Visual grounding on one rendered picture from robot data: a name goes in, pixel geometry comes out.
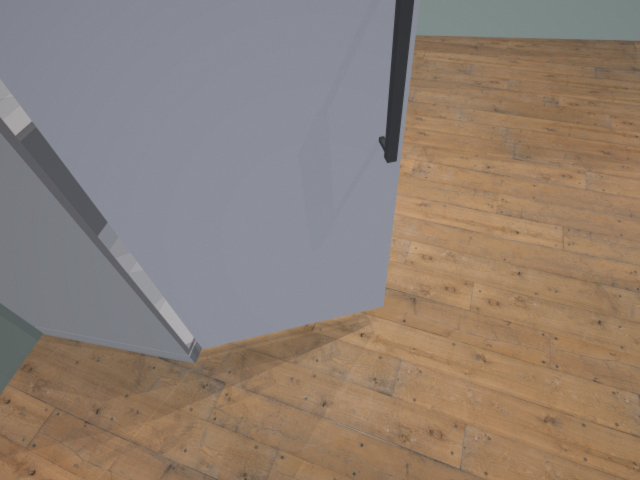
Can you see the handle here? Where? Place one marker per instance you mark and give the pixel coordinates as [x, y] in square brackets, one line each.
[400, 50]

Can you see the fridge door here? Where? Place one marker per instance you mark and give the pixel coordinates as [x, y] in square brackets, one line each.
[232, 145]

